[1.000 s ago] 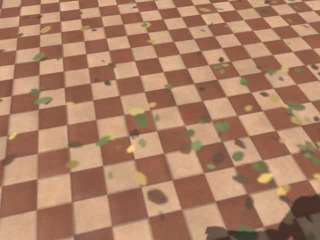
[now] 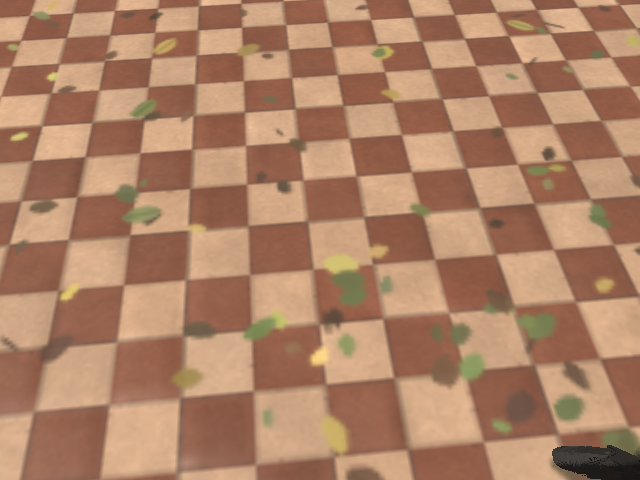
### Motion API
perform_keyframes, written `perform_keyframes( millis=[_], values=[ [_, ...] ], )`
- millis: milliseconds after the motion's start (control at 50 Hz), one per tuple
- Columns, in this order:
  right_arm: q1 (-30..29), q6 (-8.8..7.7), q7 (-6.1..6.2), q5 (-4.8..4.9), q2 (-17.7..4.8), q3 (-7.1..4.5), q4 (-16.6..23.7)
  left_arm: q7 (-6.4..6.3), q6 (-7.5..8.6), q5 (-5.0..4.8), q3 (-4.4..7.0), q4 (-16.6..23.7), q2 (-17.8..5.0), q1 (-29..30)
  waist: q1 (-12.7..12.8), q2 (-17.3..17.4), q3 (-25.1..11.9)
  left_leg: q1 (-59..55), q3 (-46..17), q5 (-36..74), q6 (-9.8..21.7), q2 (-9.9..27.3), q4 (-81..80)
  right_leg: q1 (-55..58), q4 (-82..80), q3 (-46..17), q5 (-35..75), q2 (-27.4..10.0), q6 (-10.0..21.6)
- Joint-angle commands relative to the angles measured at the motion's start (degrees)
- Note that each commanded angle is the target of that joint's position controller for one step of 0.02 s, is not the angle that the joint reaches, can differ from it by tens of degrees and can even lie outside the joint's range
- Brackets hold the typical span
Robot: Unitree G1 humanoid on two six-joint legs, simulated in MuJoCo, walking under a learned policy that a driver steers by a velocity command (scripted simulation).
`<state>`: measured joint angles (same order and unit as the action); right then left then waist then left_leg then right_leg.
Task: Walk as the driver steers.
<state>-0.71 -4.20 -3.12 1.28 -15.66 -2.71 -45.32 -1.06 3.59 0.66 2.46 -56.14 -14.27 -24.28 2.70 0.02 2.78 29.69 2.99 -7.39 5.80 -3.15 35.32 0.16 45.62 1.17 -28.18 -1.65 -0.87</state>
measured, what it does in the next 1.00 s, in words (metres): walks ahead, turning left: right foot, then left foot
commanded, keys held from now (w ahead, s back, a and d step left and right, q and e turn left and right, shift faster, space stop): q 0.54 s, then no key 0.46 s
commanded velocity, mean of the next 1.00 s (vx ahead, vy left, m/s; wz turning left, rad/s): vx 0.09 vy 0.00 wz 0.40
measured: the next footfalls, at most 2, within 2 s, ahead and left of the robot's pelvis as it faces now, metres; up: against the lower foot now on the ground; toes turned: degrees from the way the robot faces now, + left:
right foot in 0.44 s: +0.32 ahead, -0.09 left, +0.00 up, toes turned +22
left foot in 0.84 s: +0.18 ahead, +0.13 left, +0.00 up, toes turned +23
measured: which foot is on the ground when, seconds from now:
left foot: down 0.00-0.44, up 0.46-0.82, down 0.84-1.00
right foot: up 0.00-0.42, down 0.44-0.84, up 0.86-1.00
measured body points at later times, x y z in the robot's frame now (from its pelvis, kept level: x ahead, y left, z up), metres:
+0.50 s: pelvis +0.18 -0.02 +0.02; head +0.21 -0.02 +0.47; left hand +0.29 +0.29 -0.06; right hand +0.37 -0.27 -0.10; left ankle +0.11 +0.08 -0.68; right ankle +0.29 -0.11 -0.71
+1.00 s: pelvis +0.19 +0.02 +0.03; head +0.19 +0.04 +0.48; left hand +0.17 +0.32 -0.10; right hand +0.42 -0.15 -0.07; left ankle +0.14 +0.11 -0.71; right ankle +0.25 -0.12 -0.68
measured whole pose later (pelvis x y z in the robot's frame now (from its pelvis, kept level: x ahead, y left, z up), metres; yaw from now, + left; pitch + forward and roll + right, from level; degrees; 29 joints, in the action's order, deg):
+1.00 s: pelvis +0.19 +0.02 +0.03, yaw +25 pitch +0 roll -1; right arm 10.4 0.4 0.7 -1.1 -13.0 -1.3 -43.2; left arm -1.8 -0.6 0.5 2.9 -47.9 -16.9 -11.2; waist 0.8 -2.3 0.9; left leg 12.5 -1.5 -14.7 2.0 -1.7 27.0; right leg -20.1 42.1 -1.3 -24.8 -2.3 -4.3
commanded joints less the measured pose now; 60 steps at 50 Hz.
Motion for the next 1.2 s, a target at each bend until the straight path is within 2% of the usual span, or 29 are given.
perform_keyframes(
  millis=[20,40,60,100,160,240,320,400,420,440,460,480,500,540,620,740,800,820,840,860,880,900,960,1040,1080,1120,1140,1160,1200],
  values=[
    [15.86,0.1,0.99,-1.03,-11.02,-3.16,-0.56,0.96,4.51,-2.31,1.01,7.64,-8.25,2.49,-8.16,8.89,-14.37,-44.86,-40.64,3.14,14.03,20.64,-17.86,-41.74,36.79,-8.08,-0.11,2.13,0.68],
    [11.29,-0.21,1.02,-0.89,-9.68,-2.79,0.84,0.47,4.95,-2.21,1.12,8.3,-9.06,5.04,-5.99,2.31,-9.78,-35.01,-31.98,14.39,12.39,18.27,-17.67,-39.26,33.75,-7.31,4.08,-0.56,0.83],
    [8.51,-0.29,0.95,-0.91,-8.55,-2.51,1.79,-0.27,4.59,-1.26,1.82,8.54,-9.62,6.2,-3.89,-1.18,-6.5,-26.58,-25.51,23.24,11.36,16.0,-17.76,-36.6,30.32,-6.3,5.66,-2.2,0.26],
    [7.12,-0.21,1.07,-1.74,-7.57,-2.18,2.55,-1.05,2.76,-0.21,2.27,9.61,-8.7,5.32,-0.94,0.43,-5.7,-16.72,-19.81,29.77,10.75,13.07,-19.05,-29.98,24.79,-6.34,6.67,-3.66,-0.52],
    [8.51,0.06,2.02,-1.76,-9.45,-2.74,2.41,-1.87,0.73,0.52,2.0,11.61,-6.22,6.46,0.04,2.62,-6.48,-10.95,-16.1,35.77,11.17,11.0,-18.96,-28.18,15.58,-4.78,10.68,-1.91,-2.76],
    [11.13,2.14,3.74,-0.25,-10.63,-3.28,2.39,-2.05,-0.49,0.43,1.61,14.6,-5.82,13.7,-2.16,3.87,-8.82,-12.38,-17.13,27.05,7.59,9.13,-16.93,-28.27,2.28,-5.58,20.76,0.42,-4.17],
    [13.14,4.12,5.04,-0.08,-10.89,-3.53,2.31,-1.15,-0.56,-0.32,1.39,17.14,-6.51,20.79,-4.42,5.29,-7.8,-15.78,-22.72,14.04,5.88,9.11,-15.24,-28.27,-7.59,-7.52,22.41,2.57,-4.55],
    [11.74,5.14,5.45,-0.04,-9.93,-3.31,3.89,-0.47,0.71,-0.6,2.25,17.11,-8.99,18.96,-2.56,7.86,-7.33,-19.62,-29.7,12.25,4.34,8.56,-9.51,-22.77,-18.0,-8.55,18.55,3.79,-2.91],
    [10.46,5.28,5.54,0.19,-9.08,-2.96,4.65,-0.46,1.2,-0.53,2.49,16.49,-9.42,16.5,-0.79,7.83,-7.49,-18.74,-29.51,10.76,2.55,6.63,-6.62,-17.59,-24.89,-8.13,25.28,2.35,-1.54],
    [12.12,5.23,5.5,-0.45,-6.37,-2.03,5.44,-0.84,1.31,0.33,3.03,16.51,-12.13,14.54,-1.45,3.15,-11.14,-14.26,-26.51,1.02,-0.12,3.69,0.97,-7.8,-25.37,-13.56,34.63,-6.36,1.85],
    [19.34,4.99,5.4,-0.69,-3.77,-1.52,5.49,-1.39,0.35,1.6,3.58,17.44,-15.6,16.53,-6.45,-11.79,-13.2,-2.57,-17.23,-26.44,-3.97,-4.96,11.72,2.8,-23.22,-26.8,54.04,-18.18,10.9],
    [20.63,4.8,5.35,-0.55,-8.52,-2.38,5.24,-1.07,-0.43,1.7,3.23,16.76,-12.15,13.0,-4.36,-15.22,-15.81,3.38,-13.12,-34.61,-6.56,-4.28,23.61,4.19,-24.35,-35.64,53.31,-24.1,17.5],
    [20.04,5.13,5.31,-0.32,-12.46,-3.73,4.39,-0.89,-0.61,0.87,2.45,17.82,-9.46,14.48,-3.88,-9.58,-13.21,4.57,-13.17,-30.25,-8.3,-1.67,30.66,1.48,-24.05,-30.45,49.44,-21.69,16.69],
    [17.49,6.9,5.78,0.05,-11.86,-4.31,4.08,-1.0,-1.46,0.17,1.84,18.59,-7.52,18.37,-4.14,-5.51,-8.85,5.49,-11.18,-23.16,-10.7,0.53,35.18,-4.41,-24.36,-19.23,41.28,-14.98,12.55],
    [15.42,7.31,5.55,-0.07,-6.22,-2.71,6.16,-1.21,-2.57,0.64,1.87,17.21,-8.5,17.91,-3.3,-9.07,-7.04,0.84,-6.74,-18.43,-11.78,0.67,27.97,-9.38,-27.2,-11.48,39.39,-10.67,13.55],
    [12.89,6.84,4.63,-0.84,-5.86,-1.65,7.3,-0.65,-3.06,-0.48,2.53,15.48,-11.04,17.3,-1.62,-10.68,-9.59,-10.04,-3.94,-15.85,-9.96,2.84,8.59,-8.75,-26.49,-10.77,38.98,-13.0,14.93],
    [15.94,6.66,3.82,-0.97,-5.46,-1.71,5.59,-0.36,-3.48,-1.7,2.23,14.25,-11.0,17.38,-3.73,-9.66,-7.97,-18.45,-1.39,-5.28,-6.81,1.62,-8.52,-12.05,-23.79,-9.92,32.6,-11.63,12.49],
    [16.03,6.66,3.74,-1.29,-6.39,-1.89,5.54,-0.26,-3.38,-2.02,1.85,12.88,-9.92,14.53,-3.76,-8.16,-7.27,-23.14,-2.77,-0.74,-5.0,2.09,-14.41,-15.31,-22.46,-8.89,27.8,-10.0,9.25],
    [16.72,6.81,4.09,-1.83,-9.62,-2.4,6.08,0.16,-3.0,-0.73,0.93,12.64,-7.15,12.45,-2.5,0.0,-8.99,-29.41,-12.88,5.78,-2.24,10.38,-16.36,-20.63,-15.44,-4.98,17.7,-6.14,4.23],
    [12.98,7.17,4.44,-2.24,-12.41,-2.54,7.25,0.57,-2.26,1.1,-0.02,13.79,-3.7,11.47,0.52,13.31,-7.61,-26.35,-21.75,14.69,4.49,20.26,-15.95,-26.16,-11.2,0.94,1.83,0.02,-0.51],
    [12.59,6.2,4.01,-3.54,-9.13,-1.81,7.48,-0.04,-2.33,0.73,0.74,14.54,-6.93,16.8,-3.87,11.69,-6.86,-18.75,-23.63,6.9,8.99,21.77,-18.66,-23.23,-5.87,-2.28,-2.91,-1.03,-1.81],
    [10.72,5.14,3.82,-3.89,-7.34,-1.2,7.06,-0.3,-2.6,-0.29,1.44,14.31,-8.57,17.85,-3.16,9.64,-4.54,-17.48,-21.58,3.36,8.15,19.09,-19.4,-23.03,-2.86,-3.29,-1.19,-1.44,-2.04],
    [8.12,3.28,4.0,-2.35,-6.23,-0.74,5.68,-1.13,-3.77,0.07,1.97,11.69,-8.12,14.31,-1.83,9.83,-3.46,-18.79,-16.86,12.73,5.36,15.42,-17.02,-23.02,-0.13,-4.49,2.43,-2.09,-3.8],
    [8.6,3.62,4.12,-1.78,-5.41,-0.53,3.69,-0.87,-3.34,-0.83,1.06,10.41,-5.62,13.76,-2.25,7.65,-5.55,-21.78,-14.59,22.78,5.32,13.77,-13.28,-17.68,-9.85,-2.61,6.94,-1.36,-4.42],
    [8.82,3.9,4.09,-1.1,-5.18,-0.45,2.52,-0.66,-3.22,-0.61,0.83,9.31,-5.67,12.42,-1.19,6.22,-5.84,-21.36,-14.06,19.66,3.44,12.36,-12.24,-11.49,-22.23,-2.24,20.01,-1.07,-3.55],
    [12.2,3.13,3.45,-2.05,-4.88,-0.38,1.49,-0.86,-3.53,0.06,1.6,9.02,-10.43,12.15,-3.69,0.54,-6.03,-17.86,-12.56,6.88,-0.37,8.67,-12.48,-5.22,-21.53,-5.18,34.17,-4.28,-1.53],
    [12.89,2.97,3.29,-2.03,-5.26,-0.64,0.9,-0.69,-3.72,-0.55,2.2,7.91,-11.71,12.57,-4.44,-2.95,-5.02,-17.84,-9.95,2.79,-1.78,6.07,-13.4,-7.6,-19.4,-3.86,28.44,-3.12,0.22],
    [10.37,3.05,3.45,-1.99,-5.6,-0.58,0.38,-0.38,-3.7,-0.47,1.76,7.76,-9.01,12.56,-2.3,-1.28,-4.02,-18.53,-8.84,0.21,-2.73,5.4,-12.39,-9.4,-20.62,-3.85,24.42,-2.44,0.47],
    [8.56,3.62,3.97,-1.61,-4.28,-0.46,0.12,-0.43,-3.41,0.05,1.31,6.74,-7.53,13.39,-2.39,-2.34,-2.69,-18.09,-8.34,-0.15,-2.97,5.33,-11.84,-10.48,-22.2,-4.12,23.63,-2.26,-0.1]
  ],
)
Velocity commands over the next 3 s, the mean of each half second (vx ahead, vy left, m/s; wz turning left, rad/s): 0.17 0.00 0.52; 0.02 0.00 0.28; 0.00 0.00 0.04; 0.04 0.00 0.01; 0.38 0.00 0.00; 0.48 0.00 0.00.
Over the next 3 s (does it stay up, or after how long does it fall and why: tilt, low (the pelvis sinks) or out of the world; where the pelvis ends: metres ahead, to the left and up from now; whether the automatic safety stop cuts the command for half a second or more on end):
stays up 0.63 0.21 0.03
